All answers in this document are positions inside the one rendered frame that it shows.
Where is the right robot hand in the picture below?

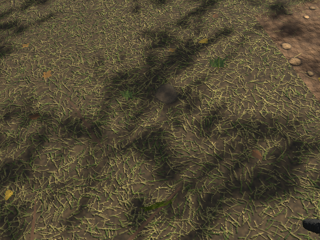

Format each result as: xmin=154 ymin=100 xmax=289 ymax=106
xmin=302 ymin=219 xmax=320 ymax=235

